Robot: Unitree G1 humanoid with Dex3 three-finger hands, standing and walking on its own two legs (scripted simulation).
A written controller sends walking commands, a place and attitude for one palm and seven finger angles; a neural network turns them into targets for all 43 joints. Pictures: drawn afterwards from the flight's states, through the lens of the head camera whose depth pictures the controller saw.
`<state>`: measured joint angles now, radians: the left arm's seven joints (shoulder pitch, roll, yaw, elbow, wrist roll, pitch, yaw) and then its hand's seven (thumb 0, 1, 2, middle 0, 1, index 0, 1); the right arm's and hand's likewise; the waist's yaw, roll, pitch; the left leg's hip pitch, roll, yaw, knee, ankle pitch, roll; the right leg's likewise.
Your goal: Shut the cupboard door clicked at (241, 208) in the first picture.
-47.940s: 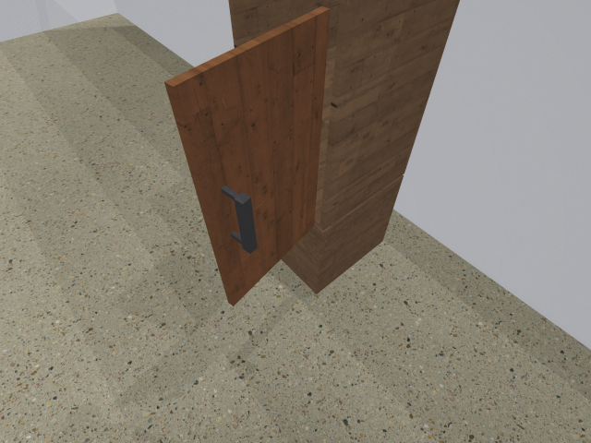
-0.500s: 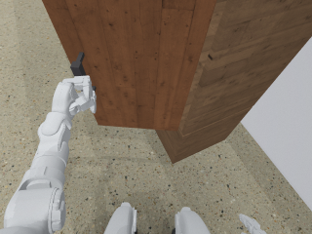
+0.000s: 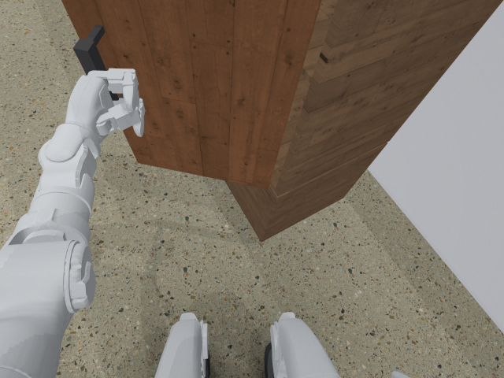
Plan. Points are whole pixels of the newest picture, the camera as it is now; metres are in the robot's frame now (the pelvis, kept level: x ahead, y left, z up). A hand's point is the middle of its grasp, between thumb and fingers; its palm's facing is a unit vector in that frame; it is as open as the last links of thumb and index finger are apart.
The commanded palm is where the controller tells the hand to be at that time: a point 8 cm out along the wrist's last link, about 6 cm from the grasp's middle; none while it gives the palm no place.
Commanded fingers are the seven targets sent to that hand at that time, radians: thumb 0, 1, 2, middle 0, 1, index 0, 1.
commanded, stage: push the door shut along its arc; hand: left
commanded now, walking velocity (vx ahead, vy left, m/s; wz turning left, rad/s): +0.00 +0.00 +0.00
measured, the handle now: (107, 76) +0.57 +0.21 +0.08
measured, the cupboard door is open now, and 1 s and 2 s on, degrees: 50 35 27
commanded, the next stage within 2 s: pull the fist back off the door in 1.00 s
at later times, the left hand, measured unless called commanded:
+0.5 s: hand (165, 81) +0.55 +0.11 +0.09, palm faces -0.34 -0.94 -0.01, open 3.1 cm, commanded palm +0.56 +0.16 +0.09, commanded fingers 0.00 0.90 0.90 -1.30 -1.50 -1.30 -1.50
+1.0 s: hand (176, 69) +0.58 +0.10 +0.09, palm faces -0.42 -0.91 -0.03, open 3.1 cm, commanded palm +0.62 +0.10 +0.09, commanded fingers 0.00 0.90 0.90 -1.30 -1.50 -1.30 -1.50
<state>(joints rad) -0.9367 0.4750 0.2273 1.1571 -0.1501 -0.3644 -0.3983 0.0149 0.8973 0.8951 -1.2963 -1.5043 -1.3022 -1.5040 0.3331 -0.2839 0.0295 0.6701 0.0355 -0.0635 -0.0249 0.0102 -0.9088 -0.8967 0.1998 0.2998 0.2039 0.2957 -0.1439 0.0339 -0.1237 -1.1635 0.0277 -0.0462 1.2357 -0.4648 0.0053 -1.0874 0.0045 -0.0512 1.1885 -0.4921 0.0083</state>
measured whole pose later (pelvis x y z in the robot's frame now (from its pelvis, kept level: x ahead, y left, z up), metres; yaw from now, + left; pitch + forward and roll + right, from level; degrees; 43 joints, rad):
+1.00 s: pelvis +0.00 +0.00 -0.03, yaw -2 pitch +30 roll -6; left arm -1.37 0.63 0.20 1.32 -0.04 -0.18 -0.49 0.01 0.93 0.97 -1.29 -1.50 -1.29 -1.50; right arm 0.35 -0.28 0.06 0.69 0.00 -0.11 -0.04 0.01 -0.91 -0.90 0.20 0.30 0.20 0.30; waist -0.27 0.05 -0.11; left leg -1.39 0.05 -0.07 1.37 -0.50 0.01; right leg -1.29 0.03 -0.06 1.29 -0.51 0.01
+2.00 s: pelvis +0.04 -0.02 +0.02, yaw +0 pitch +21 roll -1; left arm -0.74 0.17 0.16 0.98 -0.03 -0.47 0.07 0.01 0.90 0.90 -1.30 -1.50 -1.30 -1.50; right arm 0.30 -0.26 -0.04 0.64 -0.02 0.03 0.05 0.01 -0.91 -0.90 0.20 0.30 0.20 0.30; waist -0.12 0.03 -0.14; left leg -1.00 0.03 -0.02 1.12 -0.48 -0.02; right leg -0.95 0.01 -0.03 1.11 -0.52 -0.01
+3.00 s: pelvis +0.06 +0.00 +0.11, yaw +1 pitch -2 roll +0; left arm 0.18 0.30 0.12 -0.14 -0.07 0.02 0.08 0.01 0.89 0.89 -0.84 -1.01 -0.84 -1.01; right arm 0.13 -0.20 0.07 0.55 0.04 0.00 -0.09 0.01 -0.91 -0.90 0.20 0.30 0.20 0.30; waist 0.05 0.05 0.00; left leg -0.18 -0.01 0.00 0.48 -0.26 0.01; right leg -0.13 -0.03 -0.02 0.46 -0.29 0.02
